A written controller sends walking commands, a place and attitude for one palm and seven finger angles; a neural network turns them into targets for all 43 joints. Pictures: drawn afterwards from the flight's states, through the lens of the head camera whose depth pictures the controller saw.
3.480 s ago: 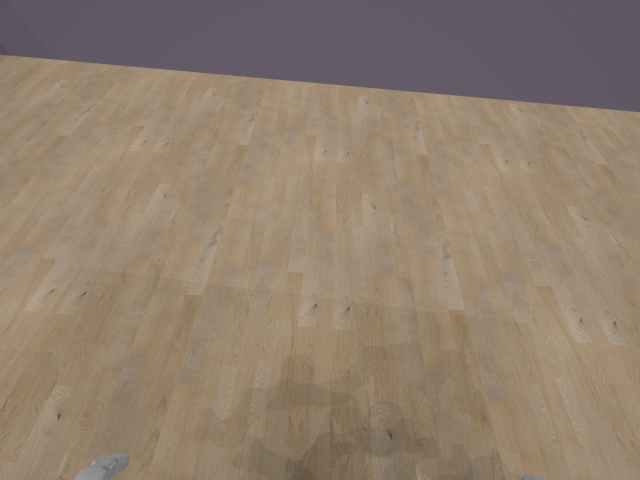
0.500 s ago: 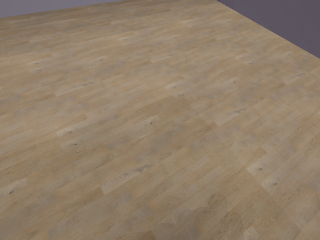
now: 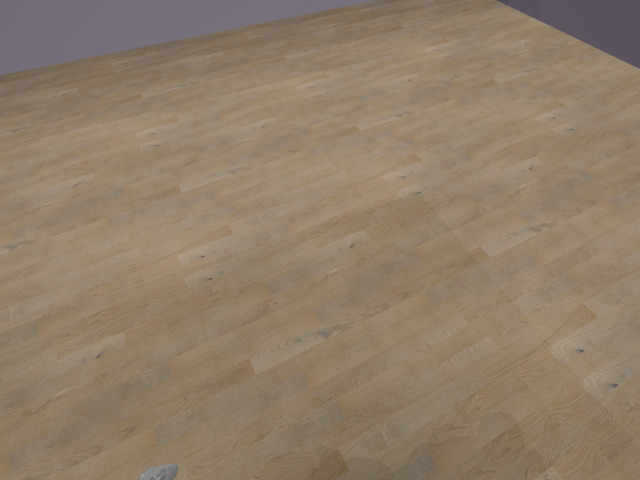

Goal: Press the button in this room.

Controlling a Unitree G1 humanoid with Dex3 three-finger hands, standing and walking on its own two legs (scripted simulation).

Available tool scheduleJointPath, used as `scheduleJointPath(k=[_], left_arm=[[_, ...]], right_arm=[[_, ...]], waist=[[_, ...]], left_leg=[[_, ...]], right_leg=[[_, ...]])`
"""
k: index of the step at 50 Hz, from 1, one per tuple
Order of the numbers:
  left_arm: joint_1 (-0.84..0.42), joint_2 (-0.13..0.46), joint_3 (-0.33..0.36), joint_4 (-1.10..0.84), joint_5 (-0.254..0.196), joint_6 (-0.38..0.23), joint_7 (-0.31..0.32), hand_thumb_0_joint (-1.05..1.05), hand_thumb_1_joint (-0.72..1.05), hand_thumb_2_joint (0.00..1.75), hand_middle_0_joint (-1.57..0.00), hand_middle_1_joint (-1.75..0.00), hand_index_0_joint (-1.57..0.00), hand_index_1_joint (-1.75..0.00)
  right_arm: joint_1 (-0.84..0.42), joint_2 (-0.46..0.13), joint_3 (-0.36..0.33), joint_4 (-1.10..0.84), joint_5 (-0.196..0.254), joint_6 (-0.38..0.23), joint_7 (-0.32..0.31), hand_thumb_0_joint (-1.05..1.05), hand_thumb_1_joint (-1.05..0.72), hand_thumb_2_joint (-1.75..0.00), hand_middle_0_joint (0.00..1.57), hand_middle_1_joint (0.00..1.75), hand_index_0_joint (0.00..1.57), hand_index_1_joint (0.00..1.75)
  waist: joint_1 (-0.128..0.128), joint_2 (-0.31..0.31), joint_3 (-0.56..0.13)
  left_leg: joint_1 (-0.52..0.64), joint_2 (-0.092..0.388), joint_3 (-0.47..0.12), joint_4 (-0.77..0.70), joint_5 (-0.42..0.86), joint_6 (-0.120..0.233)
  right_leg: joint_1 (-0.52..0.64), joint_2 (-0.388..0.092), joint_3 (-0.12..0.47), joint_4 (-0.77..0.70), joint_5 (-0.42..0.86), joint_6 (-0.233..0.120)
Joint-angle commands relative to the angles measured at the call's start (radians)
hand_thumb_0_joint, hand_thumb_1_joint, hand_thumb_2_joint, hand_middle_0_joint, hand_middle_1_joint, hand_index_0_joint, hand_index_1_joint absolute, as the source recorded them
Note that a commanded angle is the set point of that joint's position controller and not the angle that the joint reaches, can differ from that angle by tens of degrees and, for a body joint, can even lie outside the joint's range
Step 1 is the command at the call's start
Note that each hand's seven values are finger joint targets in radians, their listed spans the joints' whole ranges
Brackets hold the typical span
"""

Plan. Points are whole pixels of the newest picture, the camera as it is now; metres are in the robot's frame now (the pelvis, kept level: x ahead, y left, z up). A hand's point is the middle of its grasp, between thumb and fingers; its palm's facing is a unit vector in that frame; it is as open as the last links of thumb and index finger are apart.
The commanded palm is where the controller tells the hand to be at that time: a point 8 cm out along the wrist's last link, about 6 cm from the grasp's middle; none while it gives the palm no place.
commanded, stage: turn or walk to find it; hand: left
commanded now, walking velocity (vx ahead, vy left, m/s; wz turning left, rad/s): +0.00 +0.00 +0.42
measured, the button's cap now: out of the picture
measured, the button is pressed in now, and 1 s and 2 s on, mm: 0 0 0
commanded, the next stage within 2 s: none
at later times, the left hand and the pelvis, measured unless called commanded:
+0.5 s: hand out of the picture -0.06 +0.25 -0.18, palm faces +0.29 -0.93 -0.23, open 7.4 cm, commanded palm none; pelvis -0.03 +0.04 +0.00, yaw +13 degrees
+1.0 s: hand out of the picture -0.05 +0.20 -0.13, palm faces +0.44 -0.85 -0.29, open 7.4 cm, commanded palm none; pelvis -0.06 -0.01 +0.01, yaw +26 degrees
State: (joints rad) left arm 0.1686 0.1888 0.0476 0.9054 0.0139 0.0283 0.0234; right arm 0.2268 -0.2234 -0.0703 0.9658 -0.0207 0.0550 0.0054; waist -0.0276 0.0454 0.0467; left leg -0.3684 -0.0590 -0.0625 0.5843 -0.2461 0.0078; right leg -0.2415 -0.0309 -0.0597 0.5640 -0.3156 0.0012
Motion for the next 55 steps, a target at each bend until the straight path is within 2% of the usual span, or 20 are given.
scheduleJointPath(k=[1,3,5,14,18,19,20,21,22,23,26,36,42,43,44,45,46,47,49,55], left_arm=[[0.043,0.211,0.057,-0.077,0.007,-0.024,0.024,0.00,0.90,0.90,-0.20,-0.30,-0.20,-0.30],[-0.033,0.171,0.035,-0.091,0.005,-0.028,0.015,0.00,0.90,0.90,-0.20,-0.30,-0.20,-0.30],[-0.016,0.154,0.030,-0.082,0.006,-0.036,0.012,0.00,0.90,0.90,-0.20,-0.30,-0.20,-0.30],[0.137,0.210,0.050,-0.013,0.021,-0.031,0.012,0.00,0.90,0.90,-0.20,-0.30,-0.20,-0.30],[0.106,0.222,0.058,-0.002,0.012,-0.022,0.009,0.00,0.90,0.90,-0.20,-0.30,-0.20,-0.30],[0.105,0.197,0.052,-0.008,0.001,-0.016,0.006,0.00,0.90,0.90,-0.20,-0.30,-0.20,-0.30],[0.116,0.130,0.042,-0.041,-0.006,-0.010,0.001,0.00,0.90,0.90,-0.20,-0.30,-0.20,-0.30],[0.042,0.109,0.022,-0.068,0.002,0.000,0.004,0.00,0.90,0.90,-0.20,-0.30,-0.20,-0.30],[0.033,0.120,0.028,-0.067,0.004,0.007,0.003,0.00,0.90,0.90,-0.20,-0.30,-0.20,-0.30],[0.007,0.113,0.032,-0.047,0.008,0.013,0.005,0.00,0.90,0.90,-0.20,-0.30,-0.20,-0.30],[0.042,0.130,0.041,-0.013,0.006,0.010,-0.012,0.00,0.90,0.90,-0.20,-0.30,-0.20,-0.30],[-0.010,0.110,0.033,-0.047,0.001,0.009,-0.005,0.00,0.90,0.90,-0.20,-0.30,-0.20,-0.30],[0.102,0.107,0.033,-0.037,-0.007,-0.010,0.003,0.00,0.90,0.90,-0.20,-0.30,-0.20,-0.30],[0.128,0.135,0.039,-0.031,-0.003,-0.018,0.007,0.00,0.90,0.90,-0.20,-0.30,-0.20,-0.30],[0.150,0.216,0.056,-0.033,0.013,-0.028,0.014,0.00,0.90,0.90,-0.20,-0.30,-0.20,-0.30],[0.127,0.272,0.061,-0.053,0.015,-0.026,0.015,0.00,0.90,0.90,-0.20,-0.30,-0.20,-0.30],[0.089,0.241,0.060,-0.067,0.008,-0.024,0.020,0.00,0.90,0.90,-0.20,-0.30,-0.20,-0.30],[0.023,0.199,0.056,-0.077,0.006,-0.031,0.022,0.00,0.90,0.90,-0.20,-0.30,-0.20,-0.30],[-0.026,0.154,0.033,-0.082,0.004,-0.035,0.013,0.00,0.90,0.90,-0.20,-0.30,-0.20,-0.30],[0.088,0.153,0.031,-0.038,0.007,-0.045,0.014,0.00,0.90,0.90,-0.20,-0.30,-0.20,-0.30]], right_arm=[[-0.037,-0.119,-0.045,-0.103,-0.008,-0.004,0.002,0.00,-0.90,-0.90,0.20,0.30,0.20,0.30],[0.005,-0.099,-0.044,-0.055,-0.008,0.006,0.012,0.00,-0.90,-0.90,0.20,0.30,0.20,0.30],[0.040,-0.081,-0.040,-0.037,-0.005,0.006,0.015,0.00,-0.90,-0.90,0.20,0.30,0.20,0.30],[-0.092,-0.051,-0.012,-0.066,0.007,-0.009,0.010,0.00,-0.90,-0.90,0.20,0.30,0.20,0.30],[0.005,-0.068,-0.009,-0.042,0.011,-0.029,0.004,0.00,-0.90,-0.90,0.20,0.30,0.20,0.30],[0.053,-0.110,-0.018,-0.029,0.009,-0.039,0.004,0.00,-0.90,-0.90,0.20,0.30,0.20,0.30],[0.086,-0.208,-0.040,-0.034,0.001,-0.049,-0.001,0.00,-0.90,-0.90,0.20,0.30,0.20,0.30],[0.131,-0.258,-0.049,-0.023,0.006,-0.039,-0.008,0.00,-0.90,-0.90,0.20,0.30,0.20,0.30],[0.111,-0.246,-0.047,-0.025,-0.001,-0.037,-0.014,0.00,-0.90,-0.90,0.20,0.30,0.20,0.30],[0.077,-0.209,-0.037,-0.023,-0.002,-0.044,-0.024,0.00,-0.90,-0.90,0.20,0.30,0.20,0.30],[-0.039,-0.163,-0.015,-0.062,0.000,-0.047,-0.028,0.00,-0.90,-0.90,0.20,0.30,0.20,0.30],[0.015,-0.174,-0.030,-0.069,-0.005,-0.039,-0.022,0.00,-0.90,-0.90,0.20,0.30,0.20,0.30],[-0.032,-0.169,-0.037,-0.091,-0.003,-0.030,-0.013,0.00,-0.90,-0.90,0.20,0.30,0.20,0.30],[-0.031,-0.142,-0.035,-0.094,0.004,-0.030,-0.009,0.00,-0.90,-0.90,0.20,0.30,0.20,0.30],[-0.020,-0.081,-0.026,-0.110,0.013,-0.030,-0.003,0.00,-0.90,-0.90,0.20,0.30,0.20,0.30],[-0.043,-0.080,-0.028,-0.132,0.004,-0.028,-0.005,0.00,-0.90,-0.90,0.20,0.30,0.20,0.30],[-0.052,-0.124,-0.041,-0.122,-0.004,-0.015,-0.004,0.00,-0.90,-0.90,0.20,0.30,0.20,0.30],[-0.034,-0.120,-0.042,-0.096,-0.007,-0.005,0.000,0.00,-0.90,-0.90,0.20,0.30,0.20,0.30],[0.008,-0.095,-0.041,-0.052,-0.007,0.001,0.010,0.00,-0.90,-0.90,0.20,0.30,0.20,0.30],[-0.014,-0.078,-0.030,-0.037,-0.004,0.007,0.010,0.00,-0.90,-0.90,0.20,0.30,0.20,0.30]], waist=[[0.041,-0.296,-0.029],[-0.006,-0.188,0.036],[-0.009,-0.192,0.031],[0.080,-0.238,-0.030],[0.027,-0.215,-0.095],[0.001,-0.092,-0.133],[-0.012,0.207,-0.149],[-0.042,0.241,-0.128],[-0.032,0.142,-0.118],[-0.030,0.203,-0.087],[0.021,0.143,-0.029],[-0.014,0.085,-0.054],[0.045,0.063,-0.112],[0.058,0.000,-0.120],[0.070,-0.236,-0.129],[0.078,-0.373,-0.083],[0.066,-0.274,-0.072],[0.033,-0.293,-0.023],[-0.003,-0.169,0.029],[0.036,-0.194,0.000]], left_leg=[[-0.217,0.047,-0.047,0.489,-0.245,-0.026],[-0.199,0.059,-0.003,0.612,-0.128,-0.043],[-0.203,0.068,0.027,0.637,-0.078,-0.061],[-0.092,0.093,0.119,0.237,-0.217,-0.076],[0.131,0.075,0.156,-0.089,-0.021,-0.053],[0.268,0.122,0.099,-0.196,0.139,-0.034],[0.403,0.367,-0.221,-0.233,0.469,0.068],[0.347,0.466,-0.280,-0.237,0.652,0.157],[0.307,0.471,-0.231,-0.233,0.575,0.194],[0.250,0.395,-0.209,-0.255,0.501,0.164],[0.184,0.300,-0.113,-0.269,0.370,0.128],[0.218,0.295,-0.247,-0.281,0.256,0.174],[0.086,0.226,-0.259,-0.186,0.243,0.123],[-0.015,0.174,-0.220,-0.126,0.142,0.074],[-0.195,0.053,-0.089,0.062,-0.072,0.003],[-0.248,-0.020,0.010,0.288,-0.309,-0.037],[-0.206,0.028,-0.035,0.444,-0.295,-0.033],[-0.209,0.052,-0.049,0.519,-0.243,-0.031],[-0.205,0.061,-0.008,0.620,-0.131,-0.050],[-0.208,0.089,0.034,0.573,-0.099,-0.087]], right_leg=[[0.017,-0.401,0.323,-0.370,-0.016,-0.142],[-0.035,-0.287,0.177,-0.330,0.053,-0.100],[-0.001,-0.257,0.082,-0.299,0.136,-0.087],[0.151,-0.325,0.044,-0.185,0.447,-0.142],[0.103,-0.298,-0.041,-0.028,0.487,-0.064],[0.016,-0.256,-0.088,0.096,0.374,-0.013],[-0.243,-0.127,-0.133,0.290,-0.064,0.063],[-0.286,-0.084,-0.056,0.438,-0.338,0.076],[-0.287,-0.101,-0.005,0.524,-0.306,0.063],[-0.298,-0.104,0.031,0.545,-0.242,0.066],[-0.280,-0.093,0.031,0.575,-0.098,0.070],[-0.213,-0.042,0.040,0.314,-0.136,0.076],[0.066,-0.001,0.019,-0.072,0.034,0.053],[0.190,-0.047,0.055,-0.201,0.098,0.041],[0.306,-0.263,0.278,-0.299,0.051,-0.030],[0.197,-0.445,0.430,-0.327,0.156,-0.132],[0.093,-0.445,0.366,-0.326,0.152,-0.170],[0.037,-0.378,0.296,-0.332,0.138,-0.155],[0.020,-0.279,0.147,-0.285,0.220,-0.111],[0.123,-0.280,0.064,-0.259,0.336,-0.113]])
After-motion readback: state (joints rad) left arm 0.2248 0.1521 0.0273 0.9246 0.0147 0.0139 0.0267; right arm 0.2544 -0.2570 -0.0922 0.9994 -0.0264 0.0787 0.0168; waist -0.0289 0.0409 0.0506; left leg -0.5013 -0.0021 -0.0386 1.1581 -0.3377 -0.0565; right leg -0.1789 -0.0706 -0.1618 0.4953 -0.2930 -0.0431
